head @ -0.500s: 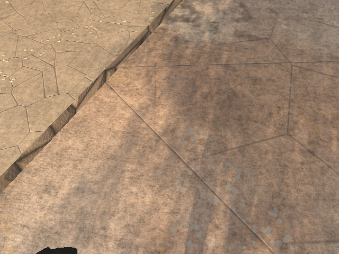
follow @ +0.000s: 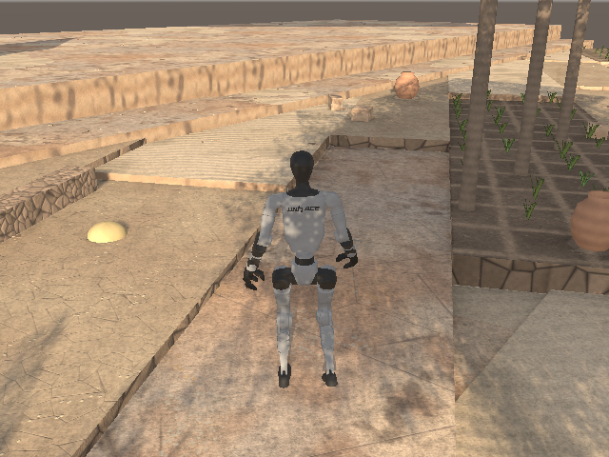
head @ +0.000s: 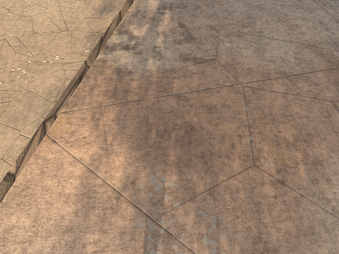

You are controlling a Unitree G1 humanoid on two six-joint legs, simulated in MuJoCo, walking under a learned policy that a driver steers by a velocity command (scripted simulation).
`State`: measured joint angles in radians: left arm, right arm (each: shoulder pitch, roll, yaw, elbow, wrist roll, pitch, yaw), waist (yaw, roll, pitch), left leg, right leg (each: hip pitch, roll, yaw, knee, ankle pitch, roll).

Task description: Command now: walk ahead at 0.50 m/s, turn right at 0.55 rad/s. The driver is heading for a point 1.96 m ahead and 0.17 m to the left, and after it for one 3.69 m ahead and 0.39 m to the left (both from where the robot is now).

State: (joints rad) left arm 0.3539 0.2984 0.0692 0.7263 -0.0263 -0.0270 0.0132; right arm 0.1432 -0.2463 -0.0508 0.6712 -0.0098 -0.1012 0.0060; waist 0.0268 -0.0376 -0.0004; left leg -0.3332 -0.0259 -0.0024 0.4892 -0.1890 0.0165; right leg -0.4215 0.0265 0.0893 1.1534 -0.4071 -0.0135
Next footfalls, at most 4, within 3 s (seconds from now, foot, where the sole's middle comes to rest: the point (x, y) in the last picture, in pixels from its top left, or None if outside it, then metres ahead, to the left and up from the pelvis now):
0.38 right None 0.33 -0.19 -0.77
0.90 left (160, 223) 0.62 0.07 -0.77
1.40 right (206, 195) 0.75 -0.13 -0.77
2.02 right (217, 201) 0.73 -0.18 -0.77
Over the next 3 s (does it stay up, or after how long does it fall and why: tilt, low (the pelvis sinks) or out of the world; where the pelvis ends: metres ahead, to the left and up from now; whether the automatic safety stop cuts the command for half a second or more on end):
stays up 0.97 0.00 0.00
